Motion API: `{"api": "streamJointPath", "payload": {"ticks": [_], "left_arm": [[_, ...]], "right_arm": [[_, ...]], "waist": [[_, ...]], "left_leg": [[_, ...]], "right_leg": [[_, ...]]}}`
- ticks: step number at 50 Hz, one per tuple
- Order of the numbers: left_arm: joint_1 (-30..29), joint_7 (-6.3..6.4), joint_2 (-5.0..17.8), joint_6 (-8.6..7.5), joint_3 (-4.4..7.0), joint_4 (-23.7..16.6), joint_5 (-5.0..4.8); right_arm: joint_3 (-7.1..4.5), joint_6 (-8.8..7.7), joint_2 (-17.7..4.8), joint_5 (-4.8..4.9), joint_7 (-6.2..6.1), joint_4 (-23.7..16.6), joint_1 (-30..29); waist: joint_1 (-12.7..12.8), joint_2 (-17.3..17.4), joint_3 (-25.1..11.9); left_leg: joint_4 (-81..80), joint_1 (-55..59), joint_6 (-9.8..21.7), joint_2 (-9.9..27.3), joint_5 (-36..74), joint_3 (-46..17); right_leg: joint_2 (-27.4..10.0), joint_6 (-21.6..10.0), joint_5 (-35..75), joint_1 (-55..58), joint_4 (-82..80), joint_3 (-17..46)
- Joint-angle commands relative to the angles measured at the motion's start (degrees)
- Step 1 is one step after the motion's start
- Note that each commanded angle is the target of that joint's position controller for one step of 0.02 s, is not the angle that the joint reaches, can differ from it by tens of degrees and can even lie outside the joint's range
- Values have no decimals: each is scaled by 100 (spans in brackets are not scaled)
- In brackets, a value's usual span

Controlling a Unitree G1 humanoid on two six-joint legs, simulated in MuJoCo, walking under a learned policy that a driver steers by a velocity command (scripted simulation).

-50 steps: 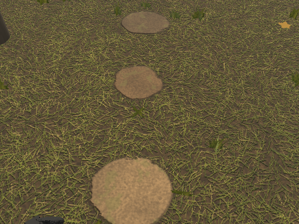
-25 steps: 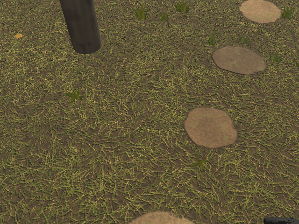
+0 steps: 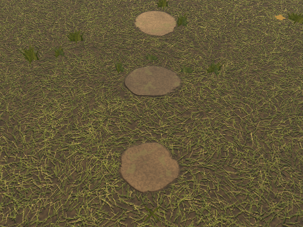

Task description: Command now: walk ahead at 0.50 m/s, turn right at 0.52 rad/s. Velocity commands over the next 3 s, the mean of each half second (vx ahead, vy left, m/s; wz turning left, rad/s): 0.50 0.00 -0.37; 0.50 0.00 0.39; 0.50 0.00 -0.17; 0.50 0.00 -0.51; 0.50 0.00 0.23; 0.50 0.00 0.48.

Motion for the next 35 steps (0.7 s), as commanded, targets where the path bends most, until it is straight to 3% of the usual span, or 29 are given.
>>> {"api": "streamJointPath", "payload": {"ticks": [1,3,5,6,7,8,9,10,11,12,13,14,15,17,20,23,27,30,32,34,35], "left_arm": [[-539,-122,151,-53,-22,-579,-1],[-720,-174,229,-38,2,-732,6],[-567,-193,386,-5,86,-812,22],[-143,-183,545,20,183,-750,22],[710,-137,795,39,347,-539,3],[1696,-29,1243,98,555,-288,-21],[1482,21,1937,54,638,-337,-80],[1622,-24,1494,-67,489,-575,-22],[1451,-53,1141,-162,383,-492,31],[1159,-47,1006,-208,337,-496,17],[750,-28,826,-211,281,-556,30],[501,2,674,-217,220,-662,100],[372,26,586,-224,184,-696,144],[427,63,577,-284,159,-578,136],[651,125,699,-330,166,-359,137],[770,143,732,-350,145,-200,142],[1015,125,820,-355,170,99,136],[1104,148,843,-270,202,266,112],[996,196,918,-200,231,282,94],[835,267,1036,-113,257,225,102],[773,318,983,-76,221,175,104]], "right_arm": [[-241,-26,-1003,91,-43,-325,-274],[-280,58,-1095,158,-40,-246,-180],[-327,139,-1265,205,-56,-235,-219],[-345,186,-1337,232,-66,-247,-261],[-318,226,-1296,262,-77,-270,-341],[-222,198,-1083,152,-100,-342,-234],[56,71,-210,-105,-42,-698,265],[31,-141,-615,81,25,-727,-214],[-51,-240,-926,302,65,-904,-791],[-11,-302,-846,249,39,-922,-880],[-30,-314,-849,89,-6,-848,-861],[-68,-262,-895,23,-11,-803,-749],[-71,-182,-867,27,13,-727,-577],[-19,-50,-671,2,32,-588,-421],[71,30,-486,29,32,-687,-903],[123,1,-412,101,97,-747,-1354],[146,-20,-425,181,210,-910,-1814],[151,-34,-428,178,330,-1070,-2003],[127,-34,-482,152,391,-1110,-1840],[-32,10,-768,116,368,-978,-1061],[-181,29,-1036,119,315,-801,-255]], "waist": [[33,452,424],[26,477,444],[222,643,179],[492,709,-137],[989,615,-590],[1389,164,-1125],[647,-1466,-1481],[1053,-736,-2320],[1131,-379,-1507],[896,-31,-997],[645,179,-683],[440,84,-582],[322,14,-580],[283,53,-522],[466,0,-232],[703,-51,-30],[918,3,259],[942,45,339],[783,-60,172],[332,-218,-455],[-105,-70,-924]], "left_leg": [[-550,-188,845,1736,1726,-394],[-287,204,752,1833,2119,-270],[404,422,622,1828,3814,-85],[1141,413,544,1761,4718,24],[2309,50,377,1555,5005,212],[3984,-1257,101,1319,3657,226],[6063,-3880,-301,134,-1661,-178],[6715,-4443,-227,-18,-2061,-1620],[6647,-4917,-91,245,-1485,-1678],[6169,-4776,-1,495,-976,-1651],[5651,-4399,-26,682,-656,-1658],[5361,-3966,-46,801,-430,-1708],[5193,-3717,-101,859,-277,-1655],[4816,-3549,-261,879,17,-1463],[3884,-3767,-370,924,1050,-1386],[2808,-3634,-279,798,2157,-1282],[2133,-3845,-95,646,2341,-1291],[1875,-4206,122,512,1716,-1305],[1800,-3934,300,328,1167,-1109],[1821,-2754,532,-106,754,-718],[1637,-1493,732,-226,1055,-779]], "right_leg": [[-47,-154,119,31,-580,-155],[44,-311,-287,13,-796,-322],[368,-531,-873,546,-876,-650],[622,-672,-1109,1175,-906,-831],[931,-867,-870,2377,-1238,-944],[658,-1150,-672,4164,-1337,-193],[-848,-2193,-1669,5857,-1941,3126],[-1306,-2477,-2465,6169,-2835,4644],[-1179,-2150,-2121,5702,-2982,3866],[-933,-1950,-1606,4907,-2940,3156],[-711,-1789,-944,4138,-2942,2603],[-536,-1729,-397,3609,-3049,2243],[-509,-1721,-35,3340,-3160,2002],[-448,-1741,771,3002,-3316,1446],[-293,-1546,918,2897,-3531,799],[-171,-1283,356,2963,-3700,341],[-494,-1225,114,3606,-3778,164],[-749,-1135,704,4376,-3471,24],[-790,-994,1988,4651,-3017,-146],[-629,-801,4046,4652,-1821,-408],[-398,-593,4113,4111,-637,-654]]}}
